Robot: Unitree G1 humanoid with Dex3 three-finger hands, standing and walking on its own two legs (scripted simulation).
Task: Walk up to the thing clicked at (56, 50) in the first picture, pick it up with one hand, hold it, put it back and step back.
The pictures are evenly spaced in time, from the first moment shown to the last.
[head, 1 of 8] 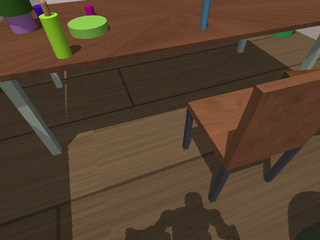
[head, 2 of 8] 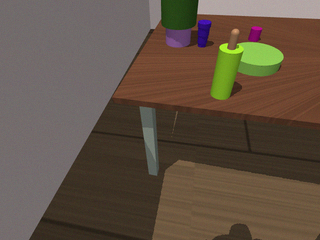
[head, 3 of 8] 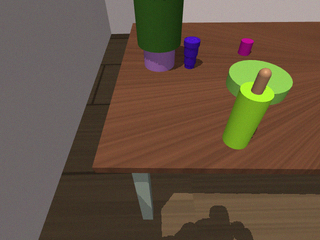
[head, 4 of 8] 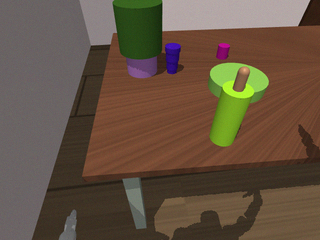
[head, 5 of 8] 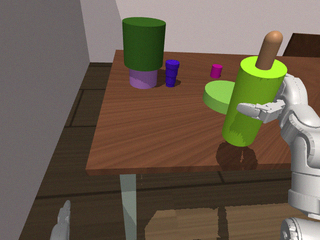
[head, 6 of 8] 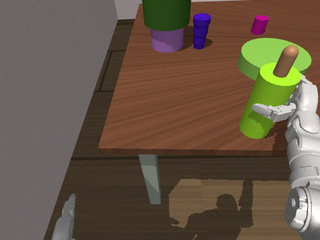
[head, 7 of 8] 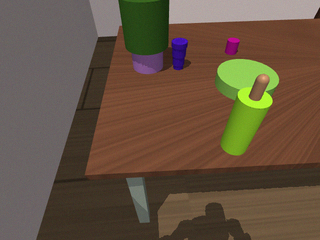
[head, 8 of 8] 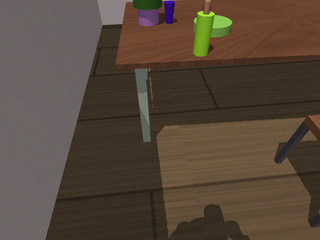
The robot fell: no
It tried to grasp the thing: yes
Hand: right
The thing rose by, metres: 0.21
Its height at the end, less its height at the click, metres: +0.00
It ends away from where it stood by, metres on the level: 0.03
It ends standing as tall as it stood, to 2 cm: yes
